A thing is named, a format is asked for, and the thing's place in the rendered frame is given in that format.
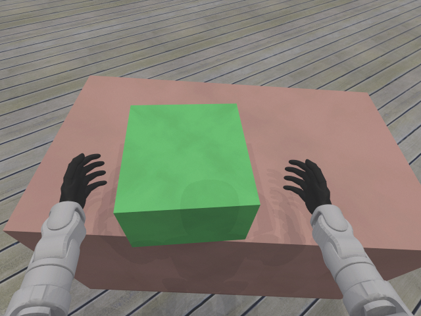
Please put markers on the robot right hand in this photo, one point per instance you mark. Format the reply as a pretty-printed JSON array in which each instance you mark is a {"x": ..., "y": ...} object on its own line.
[{"x": 315, "y": 191}]

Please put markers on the robot left hand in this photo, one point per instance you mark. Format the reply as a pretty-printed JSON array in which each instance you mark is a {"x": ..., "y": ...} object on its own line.
[{"x": 75, "y": 182}]

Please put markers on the carton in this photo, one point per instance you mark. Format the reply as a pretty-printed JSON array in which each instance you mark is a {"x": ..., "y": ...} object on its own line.
[{"x": 185, "y": 176}]

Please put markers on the pedestal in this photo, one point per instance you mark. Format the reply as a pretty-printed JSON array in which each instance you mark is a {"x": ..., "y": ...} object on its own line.
[{"x": 367, "y": 175}]

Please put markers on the robot right forearm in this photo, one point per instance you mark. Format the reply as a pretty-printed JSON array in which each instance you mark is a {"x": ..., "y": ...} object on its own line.
[{"x": 365, "y": 293}]

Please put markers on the robot left forearm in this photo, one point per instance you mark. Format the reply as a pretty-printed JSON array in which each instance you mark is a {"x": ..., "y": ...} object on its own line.
[{"x": 45, "y": 290}]

